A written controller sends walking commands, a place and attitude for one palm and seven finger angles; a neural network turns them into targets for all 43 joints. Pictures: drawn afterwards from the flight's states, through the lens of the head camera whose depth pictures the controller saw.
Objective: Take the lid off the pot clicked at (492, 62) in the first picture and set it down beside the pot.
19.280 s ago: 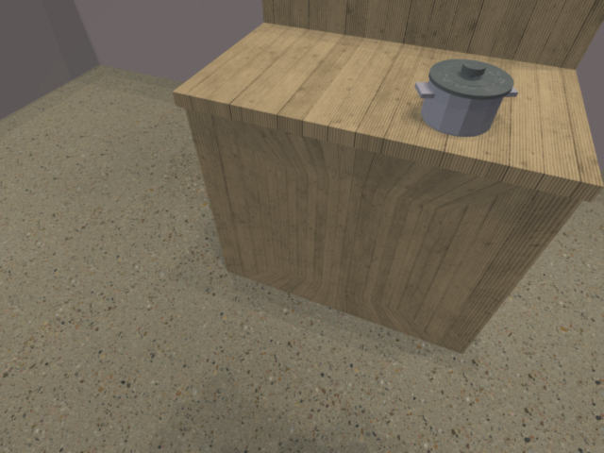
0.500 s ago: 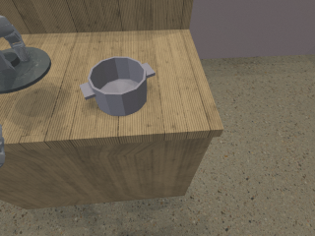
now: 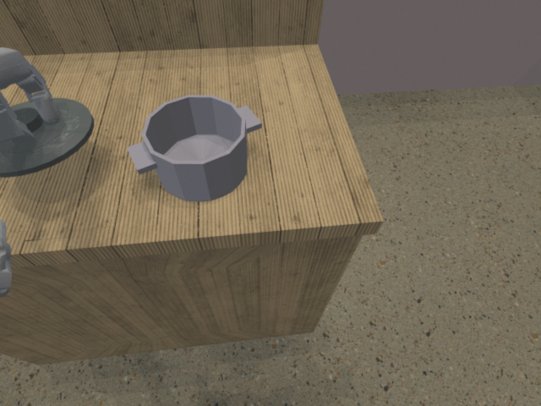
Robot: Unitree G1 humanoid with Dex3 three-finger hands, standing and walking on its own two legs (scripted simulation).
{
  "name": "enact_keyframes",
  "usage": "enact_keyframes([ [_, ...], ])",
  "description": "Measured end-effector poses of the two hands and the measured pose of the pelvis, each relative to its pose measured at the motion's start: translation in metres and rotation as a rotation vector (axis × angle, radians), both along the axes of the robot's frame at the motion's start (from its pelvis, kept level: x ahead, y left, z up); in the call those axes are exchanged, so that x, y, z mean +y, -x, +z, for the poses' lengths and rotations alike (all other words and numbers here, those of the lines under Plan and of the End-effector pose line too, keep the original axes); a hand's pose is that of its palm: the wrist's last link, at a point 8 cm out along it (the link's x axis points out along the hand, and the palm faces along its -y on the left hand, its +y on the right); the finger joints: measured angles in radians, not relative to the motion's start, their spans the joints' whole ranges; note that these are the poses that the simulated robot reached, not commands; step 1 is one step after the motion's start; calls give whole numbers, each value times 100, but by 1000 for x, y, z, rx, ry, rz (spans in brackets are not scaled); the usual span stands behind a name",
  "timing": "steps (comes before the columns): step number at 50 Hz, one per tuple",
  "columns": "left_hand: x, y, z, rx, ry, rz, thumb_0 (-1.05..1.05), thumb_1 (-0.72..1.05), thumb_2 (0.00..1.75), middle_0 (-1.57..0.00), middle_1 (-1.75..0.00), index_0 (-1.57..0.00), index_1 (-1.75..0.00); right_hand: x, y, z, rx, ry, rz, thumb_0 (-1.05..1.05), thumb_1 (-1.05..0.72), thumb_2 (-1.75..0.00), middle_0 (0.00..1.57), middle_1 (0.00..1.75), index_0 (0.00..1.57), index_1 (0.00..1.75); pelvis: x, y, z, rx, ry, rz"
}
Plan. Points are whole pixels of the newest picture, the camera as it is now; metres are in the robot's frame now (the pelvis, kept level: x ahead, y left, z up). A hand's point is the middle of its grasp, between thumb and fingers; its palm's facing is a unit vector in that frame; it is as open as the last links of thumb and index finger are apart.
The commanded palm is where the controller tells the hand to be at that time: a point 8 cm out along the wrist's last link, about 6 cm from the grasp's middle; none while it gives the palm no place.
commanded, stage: lower the lid onto the table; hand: left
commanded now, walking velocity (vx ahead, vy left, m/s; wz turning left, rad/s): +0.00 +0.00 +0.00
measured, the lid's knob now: (22, 121) +0.49 +0.33 +0.15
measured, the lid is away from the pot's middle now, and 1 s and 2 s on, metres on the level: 0.23 0.23 0.23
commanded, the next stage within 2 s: open the fingers wide in 1.24 s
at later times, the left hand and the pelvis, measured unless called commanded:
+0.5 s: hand (23, 143) +0.45 +0.31 +0.15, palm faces -0.43 -0.17 -0.89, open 6.9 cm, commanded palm +0.46 +0.32 +0.22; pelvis +0.00 +0.00 +0.00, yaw +1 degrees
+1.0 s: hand (42, 154) +0.46 +0.31 +0.12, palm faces -0.47 -0.17 -0.86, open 6.9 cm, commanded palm +0.48 +0.32 +0.19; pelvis +0.00 +0.00 -0.01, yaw -1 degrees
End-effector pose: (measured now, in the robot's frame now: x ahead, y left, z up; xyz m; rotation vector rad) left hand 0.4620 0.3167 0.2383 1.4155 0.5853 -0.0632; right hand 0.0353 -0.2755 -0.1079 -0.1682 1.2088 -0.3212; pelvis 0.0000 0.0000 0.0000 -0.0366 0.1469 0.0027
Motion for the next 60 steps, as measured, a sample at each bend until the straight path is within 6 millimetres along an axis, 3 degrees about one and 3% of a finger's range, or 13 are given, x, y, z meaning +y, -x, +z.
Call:
enact_keyframes([
  [18,4,8,-23,27,13,-21,6,26,78,-63,-91,-76,-96,-4,-12,1,-8,13,25,0,-90,-90,20,30,20,30,-3,1,-1,6,4,11],
  [43,-2,-1,-56,81,23,-67,6,26,78,-63,-90,-76,-96,-10,21,-3,72,43,-28,0,-90,-90,20,30,20,30,-3,0,-6,32,8,-4],
  [60,-1,-1,-73,92,19,-80,6,26,78,-63,-91,-76,-97,-4,16,-7,71,31,-25,0,-90,-90,20,30,20,30,-1,1,-10,53,12,-5],
])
